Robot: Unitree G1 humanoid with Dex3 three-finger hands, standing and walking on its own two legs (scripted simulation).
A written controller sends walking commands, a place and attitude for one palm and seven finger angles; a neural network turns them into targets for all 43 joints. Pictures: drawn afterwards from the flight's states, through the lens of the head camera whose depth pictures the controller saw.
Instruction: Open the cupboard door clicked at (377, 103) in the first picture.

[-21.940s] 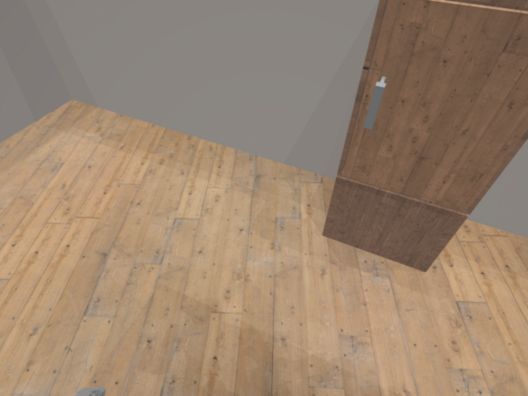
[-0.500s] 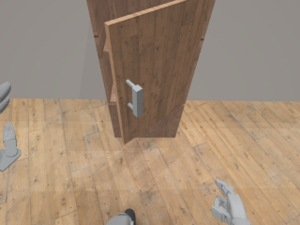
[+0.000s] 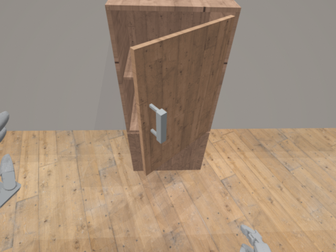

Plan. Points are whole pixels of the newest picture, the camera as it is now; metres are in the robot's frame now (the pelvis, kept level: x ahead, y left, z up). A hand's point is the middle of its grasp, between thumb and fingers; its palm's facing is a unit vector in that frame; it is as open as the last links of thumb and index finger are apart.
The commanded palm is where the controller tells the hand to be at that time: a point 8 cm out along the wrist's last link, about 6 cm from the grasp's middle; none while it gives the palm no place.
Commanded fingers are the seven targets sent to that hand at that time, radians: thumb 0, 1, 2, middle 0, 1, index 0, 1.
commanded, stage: stop stepping back and stand still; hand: left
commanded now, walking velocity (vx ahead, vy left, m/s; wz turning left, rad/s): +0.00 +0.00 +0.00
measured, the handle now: (157, 123) +0.52 +0.06 -0.01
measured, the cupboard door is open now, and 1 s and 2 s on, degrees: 39 39 39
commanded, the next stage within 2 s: let the arm hang, fingers relaxed in 0.58 s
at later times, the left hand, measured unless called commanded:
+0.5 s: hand out of the picture +0.17 +0.29 +0.16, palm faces +0.42 -0.77 -0.48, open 7.4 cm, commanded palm +0.12 +0.32 +0.18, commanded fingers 0.00 0.90 0.90 -0.20 -0.30 -0.20 -0.30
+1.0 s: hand out of the picture +0.00 +0.19 -0.17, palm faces +0.04 -0.99 -0.17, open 7.2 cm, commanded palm none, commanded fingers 0.00 0.90 0.90 -0.20 -0.30 -0.20 -0.30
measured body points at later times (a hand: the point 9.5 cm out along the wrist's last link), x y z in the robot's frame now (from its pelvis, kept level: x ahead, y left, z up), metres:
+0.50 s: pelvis -0.02 +0.02 +0.01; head -0.01 +0.01 +0.46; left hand +0.14 +0.33 +0.18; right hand +0.15 -0.22 -0.08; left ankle +0.04 +0.12 -0.73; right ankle -0.05 -0.08 -0.73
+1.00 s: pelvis -0.04 +0.02 +0.00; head -0.02 +0.03 +0.45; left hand +0.00 +0.24 -0.16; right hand +0.04 -0.24 -0.13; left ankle +0.04 +0.12 -0.73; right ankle -0.05 -0.08 -0.73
